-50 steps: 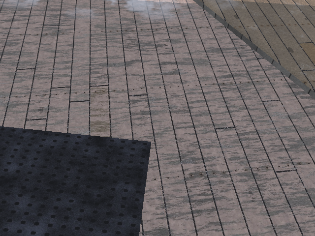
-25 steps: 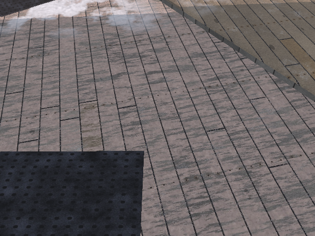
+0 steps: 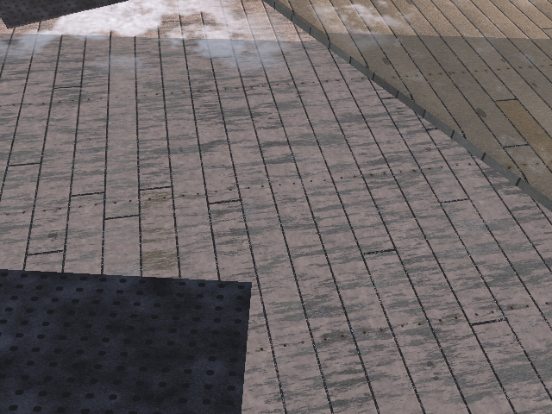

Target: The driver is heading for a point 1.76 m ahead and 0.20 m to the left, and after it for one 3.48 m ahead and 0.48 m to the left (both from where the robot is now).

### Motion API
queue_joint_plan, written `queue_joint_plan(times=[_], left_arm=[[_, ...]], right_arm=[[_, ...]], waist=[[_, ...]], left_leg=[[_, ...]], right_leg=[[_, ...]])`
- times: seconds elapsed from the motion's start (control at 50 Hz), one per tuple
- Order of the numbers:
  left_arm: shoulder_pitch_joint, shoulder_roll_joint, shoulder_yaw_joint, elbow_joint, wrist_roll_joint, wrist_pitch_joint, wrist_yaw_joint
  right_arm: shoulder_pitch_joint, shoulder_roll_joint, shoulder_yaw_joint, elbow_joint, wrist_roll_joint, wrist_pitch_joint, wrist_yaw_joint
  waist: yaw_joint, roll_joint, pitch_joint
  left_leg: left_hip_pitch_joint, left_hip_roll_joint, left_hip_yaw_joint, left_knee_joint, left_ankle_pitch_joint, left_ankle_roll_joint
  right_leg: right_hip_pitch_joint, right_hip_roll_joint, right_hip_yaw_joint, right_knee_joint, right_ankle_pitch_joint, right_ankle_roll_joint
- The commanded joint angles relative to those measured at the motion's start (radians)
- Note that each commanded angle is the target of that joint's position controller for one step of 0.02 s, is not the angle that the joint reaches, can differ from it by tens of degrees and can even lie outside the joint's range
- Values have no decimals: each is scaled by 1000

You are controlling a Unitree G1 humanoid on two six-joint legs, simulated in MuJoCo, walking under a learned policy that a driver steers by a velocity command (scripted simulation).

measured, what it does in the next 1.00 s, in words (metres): walks ahead: right foot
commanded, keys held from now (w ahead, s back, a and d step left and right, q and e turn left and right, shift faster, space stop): w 1.00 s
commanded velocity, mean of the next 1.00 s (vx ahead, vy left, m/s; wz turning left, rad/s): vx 0.46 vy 0.00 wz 0.00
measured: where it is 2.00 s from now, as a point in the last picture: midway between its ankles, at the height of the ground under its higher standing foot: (268, 269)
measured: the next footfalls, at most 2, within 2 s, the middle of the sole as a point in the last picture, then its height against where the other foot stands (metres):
right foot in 0.48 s outside the picture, level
left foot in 1.02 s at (236, 353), level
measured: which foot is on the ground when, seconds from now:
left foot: down 0.00-0.50, up 0.52-1.00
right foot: down 0.00-0.00, up 0.02-0.46, down 0.48-1.00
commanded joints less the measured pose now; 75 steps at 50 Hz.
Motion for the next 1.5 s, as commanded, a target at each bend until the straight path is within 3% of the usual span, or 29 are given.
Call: queue_joint_plan(times=[0.02, 0.04, 0.06, 0.1, 0.18, 0.36, 0.42, 0.46, 0.48, 0.5, 0.52, 0.54, 0.58, 0.62, 0.68, 0.8, 0.92, 0.96, 1.0, 1.02, 1.04, 1.06, 1.08, 1.1, 1.14, 1.2, 1.34, 1.44, 1.5], left_arm=[[-145, 39, 0, -103, 5, -34, -8], [-169, 33, -2, -145, 7, -41, -16], [-192, 97, 11, -149, 30, -43, -24], [-155, 53, 3, -123, 17, -54, -48], [-181, 52, 8, -127, 24, -43, -58], [-485, 11, -21, -268, 4, -34, -51], [-382, 51, -6, -258, 3, -43, -34], [-104, 94, 22, -172, 2, -58, -18], [45, 141, 41, -134, 20, -65, -7], [130, 234, 65, -129, 45, -64, -4], [69, 217, 66, -129, 15, -53, -20], [-57, 167, 54, -147, -6, -54, -24], [-151, 55, 25, -157, -2, -73, -28], [-119, 15, 8, -125, 1, -91, -21], [-37, 56, 12, -94, -1, -109, -17], [79, 57, 1, -77, -6, -105, -16], [165, 73, -1, -46, 10, -96, 0], [134, 88, 3, -49, 14, -94, 6], [102, 104, 8, -52, 14, -90, 5], [86, 95, 4, -67, 4, -91, 3], [137, 16, -15, -105, -30, -93, -8], [186, 43, 3, -91, -29, -90, -12], [100, 82, 16, -109, -8, -85, -9], [24, 65, 13, -131, -1, -90, -14], [0, 33, 15, -138, 17, -74, -22], [8, 1, 13, -138, 27, -44, -39], [-296, 5, 5, -250, 13, -37, -48], [-424, 12, -1, -298, 8, -44, -44], [-404, 30, 7, -307, 9, -57, -40]], right_arm=[[303, -122, -35, 52, -11, -26, -18], [399, -219, -58, 83, 2, -19, -14], [298, -162, -46, 62, 1, -15, -14], [142, -114, -31, 0, 4, -33, -5], [218, -66, -13, 32, 10, -61, -11], [304, -64, 3, 67, 5, -63, -26], [257, -93, -4, 64, 5, -67, -30], [216, -115, -12, 55, 7, -59, -31], [209, -102, -8, 40, 13, -58, -26], [287, 4, 10, 11, 31, -55, -13], [299, -51, -12, 20, 24, -50, -9], [199, -79, -22, -13, 10, -47, -11], [107, -54, -24, -36, 3, -50, -3], [135, -15, -20, -31, -14, -25, 8], [67, -15, -23, -63, -17, -3, 18], [-214, -17, -14, -164, -1, -2, 26], [-351, -28, -9, -221, 3, -13, 21], [-298, -46, -18, -214, 3, -23, 15], [-70, -81, -40, -141, -1, -35, -1], [101, -124, -58, -91, -19, -45, -12], [234, -229, -87, -76, -44, -46, -21], [200, -229, -92, -74, -14, -29, -5], [82, -182, -82, -89, 11, -24, 1], [3, -112, -64, -103, 15, -30, 5], [-28, -38, -41, -84, 11, -44, 0], [46, -52, -39, -44, 11, -67, -5], [162, -71, -33, -16, 13, -68, -5], [248, -82, -33, 15, 4, -63, -16], [230, -98, -38, 21, -4, -58, -27]], waist=[[-154, 209, 84], [-156, 351, 89], [-92, 174, 175], [-16, 78, 187], [-10, 92, 127], [-59, 130, 166], [8, 138, 100], [125, 129, -44], [179, 90, -128], [131, -107, -244], [102, -98, -260], [50, -41, -80], [-1, 33, 71], [-48, 13, 75], [-56, -5, 91], [13, -21, 122], [50, -42, 121], [8, -51, 95], [-90, -48, -18], [-159, -25, -109], [-158, 144, -250], [-119, 210, -309], [-74, 103, -146], [-58, 55, -28], [3, 53, 62], [32, 68, 56], [-25, 81, 113], [-66, 95, 123], [-35, 99, 113]], left_leg=[[406, 200, -321, -311, -186, 27], [404, 383, -689, -452, -430, 121], [293, 389, -680, -456, -476, 137], [200, 296, -486, -458, -247, 104], [265, 205, -246, -420, 269, 79], [262, 181, -105, -392, 744, 84], [320, 205, -77, -250, 1095, 69], [310, 192, -55, 66, 1154, 51], [146, 159, -41, 305, 895, 44], [-162, 12, 9, 691, 213, 13], [-332, -72, -104, 876, -129, 23], [-407, 7, -127, 868, -31, 36], [-344, 74, -115, 754, 80, 34], [-250, 100, -110, 671, 92, 11], [-309, 115, -69, 589, 141, -17], [-398, 103, 9, 264, 347, -52], [-397, 49, 37, 69, 325, -10], [-301, 12, 46, 26, 240, 24], [-42, -45, 63, -54, 220, 68], [214, 32, -15, -74, 245, 105], [506, 321, -406, -100, 150, 199], [565, 436, -749, -229, 163, 289], [427, 390, -608, -253, 89, 257], [276, 351, -482, -298, 111, 228], [95, 259, -316, -356, 231, 154], [54, 214, -211, -380, 380, 141], [125, 163, -104, -419, 504, 118], [283, 204, -95, -380, 600, 121], [355, 234, -84, -294, 784, 109]], right_leg=[[-502, -25, -10, 258, -184, -77], [-664, 54, -93, 477, -250, -66], [-684, -25, -28, 621, -169, -76], [-632, -88, -17, 645, 15, -62], [-626, -98, -86, 640, 143, -17], [-531, -31, -203, 242, 252, -17], [-357, 22, -210, 178, 207, -79], [-78, 50, -192, 93, 215, -120], [152, -64, -71, 65, 138, -154], [392, -365, 379, 18, -16, -258], [382, -433, 692, -145, -99, -330], [229, -396, 537, -183, -184, -290], [-27, -309, 314, -253, -13, -228], [-127, -249, 179, -272, 158, -189], [-123, -220, 86, -292, 301, -187], [-27, -167, -16, -295, 520, -136], [193, -225, -21, -223, 705, -142], [227, -239, -38, -133, 910, -133], [211, -218, -64, 121, 1055, -109], [52, -187, -84, 337, 867, -93], [-259, -68, -151, 702, 385, -52], [-460, 58, -64, 933, -186, -47], [-538, -21, -4, 958, -107, -58], [-544, -57, -6, 909, -33, -58], [-461, -111, -11, 782, 29, -45], [-430, -118, -42, 720, 70, -18], [-550, -129, -114, 382, 298, 26], [-549, -93, -140, 214, 307, -4], [-483, -63, -146, 150, 205, -47]])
